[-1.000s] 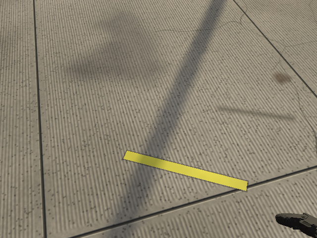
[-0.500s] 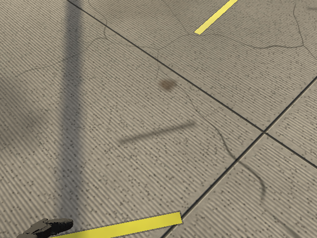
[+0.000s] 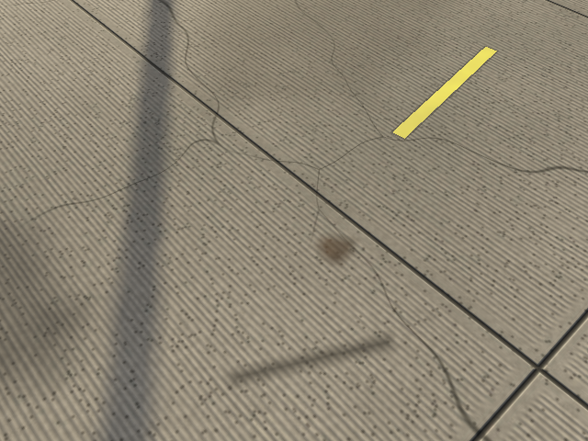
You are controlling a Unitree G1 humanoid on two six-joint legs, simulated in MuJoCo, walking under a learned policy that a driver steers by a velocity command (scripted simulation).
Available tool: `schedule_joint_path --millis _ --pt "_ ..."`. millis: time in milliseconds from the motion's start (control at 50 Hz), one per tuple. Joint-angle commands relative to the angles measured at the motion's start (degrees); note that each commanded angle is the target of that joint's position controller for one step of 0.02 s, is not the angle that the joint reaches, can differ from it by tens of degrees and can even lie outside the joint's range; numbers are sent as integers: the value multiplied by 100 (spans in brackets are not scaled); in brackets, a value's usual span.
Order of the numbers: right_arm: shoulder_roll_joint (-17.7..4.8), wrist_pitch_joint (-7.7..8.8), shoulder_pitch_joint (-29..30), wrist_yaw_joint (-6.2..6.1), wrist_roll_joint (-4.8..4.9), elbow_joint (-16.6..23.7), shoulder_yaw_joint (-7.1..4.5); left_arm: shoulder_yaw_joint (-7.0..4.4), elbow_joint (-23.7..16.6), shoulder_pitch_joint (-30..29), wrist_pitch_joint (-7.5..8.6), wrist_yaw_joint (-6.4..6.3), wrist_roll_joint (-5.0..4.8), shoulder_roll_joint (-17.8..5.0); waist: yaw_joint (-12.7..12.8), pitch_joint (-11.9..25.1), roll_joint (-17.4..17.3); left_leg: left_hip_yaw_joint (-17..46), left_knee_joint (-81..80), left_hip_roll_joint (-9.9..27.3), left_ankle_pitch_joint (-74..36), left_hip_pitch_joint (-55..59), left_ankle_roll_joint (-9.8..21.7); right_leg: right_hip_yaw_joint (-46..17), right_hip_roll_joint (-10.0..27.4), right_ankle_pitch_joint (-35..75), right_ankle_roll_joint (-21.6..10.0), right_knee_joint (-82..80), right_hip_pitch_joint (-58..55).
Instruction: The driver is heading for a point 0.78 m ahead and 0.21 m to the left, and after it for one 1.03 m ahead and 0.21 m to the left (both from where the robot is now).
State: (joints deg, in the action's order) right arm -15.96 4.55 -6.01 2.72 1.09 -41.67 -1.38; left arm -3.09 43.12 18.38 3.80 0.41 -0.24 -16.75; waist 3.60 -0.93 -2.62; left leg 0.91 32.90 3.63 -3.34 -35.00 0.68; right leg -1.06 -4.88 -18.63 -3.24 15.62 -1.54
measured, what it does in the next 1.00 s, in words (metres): walks ahead, turning left: left foot, then right foot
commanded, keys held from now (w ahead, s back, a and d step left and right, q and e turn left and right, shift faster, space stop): w+q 0.94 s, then w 0.06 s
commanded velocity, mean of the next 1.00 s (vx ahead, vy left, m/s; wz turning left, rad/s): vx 0.50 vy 0.00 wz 0.51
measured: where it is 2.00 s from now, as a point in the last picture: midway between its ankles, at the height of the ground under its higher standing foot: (216, 324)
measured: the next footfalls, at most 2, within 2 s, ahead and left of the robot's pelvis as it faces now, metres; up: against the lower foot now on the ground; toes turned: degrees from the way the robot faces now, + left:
left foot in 0.08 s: +0.23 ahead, +0.13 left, +0.00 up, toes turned +3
right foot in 0.56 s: +0.53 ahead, -0.03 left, +0.00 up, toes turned +23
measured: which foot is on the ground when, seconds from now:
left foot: up 0.00-0.06, down 0.08-0.58, up 0.60-1.00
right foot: down 0.00-0.10, up 0.12-0.54, down 0.56-1.00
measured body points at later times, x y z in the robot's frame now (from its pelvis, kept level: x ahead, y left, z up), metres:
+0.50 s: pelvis +0.29 +0.05 +0.00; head +0.32 +0.06 +0.45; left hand +0.46 +0.33 -0.07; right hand +0.40 -0.23 -0.10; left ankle +0.19 +0.12 -0.74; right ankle +0.49 -0.06 -0.71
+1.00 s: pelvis +0.54 +0.12 +0.00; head +0.57 +0.15 +0.44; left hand +0.39 +0.38 -0.13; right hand +0.86 +0.05 -0.08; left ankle +0.61 +0.33 -0.70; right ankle +0.49 -0.05 -0.74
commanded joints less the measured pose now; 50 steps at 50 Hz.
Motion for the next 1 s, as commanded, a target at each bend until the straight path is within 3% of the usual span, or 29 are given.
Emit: schedule_joint_path --millis 20,40,60,80,100,120,140,160,180,200,240,280,380,440,480,520,540,560,580,600,620,640,660,680,720,780,900,960,1000 --pt "-575 101 615 93 5 621 -154 -299 -77 163 -22 -61 -21 -1006 27 -249 606 -3 -130 -86 670 -244 287 -414 1911 3082 -683 42 -328" --pt "-663 89 332 94 -15 579 -202 -310 -94 63 -52 -84 -10 -1054 -139 -23 680 -177 -136 -266 897 211 387 -278 1848 4112 -582 416 -384" --pt "-808 73 -245 72 -41 443 -301 -308 -127 -55 -99 -114 -2 -1072 -467 383 661 -419 -226 -523 866 1057 520 -39 1673 5150 -448 1189 -312" --pt "-1079 54 -1027 27 -48 263 -444 -259 -188 -56 -126 -169 28 -977 -832 891 512 -267 -230 -556 575 2322 709 240 1414 5277 -237 2348 229" --pt "-1708 36 -1678 -25 -84 261 -606 -121 -408 476 -38 -178 127 -616 -783 1706 -489 1922 -164 773 532 4536 1540 470 849 3223 176 4504 2250" --pt "-1519 19 -1903 -10 43 196 -567 0 -374 544 101 -104 150 -341 -795 2270 -1353 4416 -1228 1532 1540 5657 2257 -92 -107 -1130 447 5940 3812" --pt "-1157 -2 -1828 -29 51 228 -448 -89 -468 129 249 0 -39 -802 -984 1878 -777 4218 -1496 1441 2438 5541 1950 -699 286 -1081 323 6303 4480" --pt "-1043 -22 -1533 -66 -1 312 -424 -78 -640 -404 333 42 -160 -831 -971 1198 -347 3513 -1558 1248 2409 4829 1736 -601 535 -671 244 6115 4642" --pt "-983 -39 -1232 -81 -48 370 -397 -63 -722 -693 379 31 -73 -779 -802 610 148 2976 -1671 1044 1872 3957 1624 -499 732 -367 218 5585 4579" --pt "-857 -33 -1013 -107 -88 438 -354 -107 -726 -724 364 -6 57 -810 -609 425 207 2614 -1764 872 1274 3378 1553 -501 911 -117 243 5081 4237" --pt "-835 -54 -832 -145 -104 545 -343 -115 -715 -516 284 -24 128 -723 -364 324 -34 2311 -1944 650 546 2797 1598 -451 960 16 380 4627 3811" --pt "-913 -46 -861 -203 -74 524 -371 -78 -694 -495 201 -53 141 -591 -305 258 -61 1965 -2017 545 54 2400 1636 -314 933 195 564 4140 3715" --pt "-1071 -127 -1188 -343 14 358 -440 35 -881 -1514 219 -37 106 -321 -655 99 -154 1446 -1940 89 345 1878 1231 -219 603 2064 773 2142 3152" --pt "-1071 -198 -1490 -374 55 236 -455 8 -976 -1943 285 26 17 -406 -805 97 -212 1783 -1703 182 696 2109 1132 -306 431 2311 738 1557 2892" --pt "-1023 -242 -1555 -390 61 211 -454 -53 -988 -1982 330 59 -7 -539 -757 121 -283 2149 -1403 300 861 2504 1053 -440 405 2026 638 1245 2798" --pt "-1015 -276 -1461 -396 38 234 -473 -131 -929 -1729 377 64 -29 -670 -565 151 -455 2425 -1053 377 731 2694 949 -435 417 1581 453 1079 2433" --pt "-911 -286 -1379 -387 29 269 -443 -197 -816 -1315 400 39 -19 -757 -323 308 -461 2373 -706 224 565 2620 827 -343 443 1606 296 825 1819" --pt "-654 -265 -1337 -360 -10 343 -350 -281 -736 -688 425 -5 65 -955 -8 866 -280 2087 253 -48 592 2281 647 -681 926 1504 7 917 658" --pt "-298 -224 -1763 -349 4 467 -236 -396 -665 45 402 -52 175 -1396 62 1724 753 1341 2052 -733 1882 813 267 -2306 2139 954 -643 921 -1354" --pt "-373 -187 -2108 -357 80 578 -191 -429 -458 407 305 -4 58 -1382 -23 2043 2142 925 3376 -829 3796 -542 100 -4310 2944 -447 -1178 412 -2004" --pt "-894 -199 -1842 -360 110 477 -316 -309 -544 153 276 -2 -9 -915 71 1278 1381 1006 3916 -444 3428 -999 37 -4009 2789 -1227 -1000 197 -1399" --pt "-1018 -232 -1339 -355 65 548 -363 -247 -575 -79 229 -24 15 -712 119 668 934 799 4035 -269 2955 -1046 -5 -3155 2538 -855 -786 136 -726" --pt "-951 -246 -1100 -343 10 617 -371 -199 -555 -313 207 -27 53 -608 22 272 700 702 3862 -111 2602 -931 -41 -2512 2293 -170 -709 -13 -95" --pt "-880 -262 -1002 -320 -12 658 -394 -156 -513 -461 206 -36 78 -484 -92 83 764 689 3648 51 2362 -785 -52 -2043 2108 334 -664 -149 301" --pt "-643 -319 -1069 -266 53 683 -365 -147 -432 -570 235 -37 80 -436 -233 -19 963 543 3441 205 2159 -483 -78 -1377 1906 835 -649 -423 760" --pt "-461 -361 -807 -246 17 834 -314 -222 -263 -544 284 -34 59 -635 -252 -101 782 476 2932 298 1750 -673 -186 -775 1972 1533 -810 -666 816" --pt "-299 -260 35 -70 16 1023 -224 -279 6 -402 198 -63 16 -902 25 -213 577 74 1117 208 216 -361 -103 408 1827 2309 -603 -664 524" --pt "-282 -254 467 20 36 1220 -210 -316 189 -120 121 -55 -74 -1042 135 -349 558 -102 557 117 374 -248 71 605 1988 2508 -515 -571 144" --pt "-354 -250 512 45 13 1313 -244 -343 298 -13 58 -40 -142 -1146 22 -333 598 -248 300 -83 912 23 277 692 2106 3457 -469 -268 -136"
Keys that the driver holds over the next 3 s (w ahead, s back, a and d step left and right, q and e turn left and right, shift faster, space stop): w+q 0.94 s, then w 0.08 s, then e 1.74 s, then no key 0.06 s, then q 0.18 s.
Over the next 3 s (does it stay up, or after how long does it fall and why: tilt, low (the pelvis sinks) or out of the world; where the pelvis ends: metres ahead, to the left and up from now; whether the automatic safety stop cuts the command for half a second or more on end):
stays up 0.74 0.25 0.00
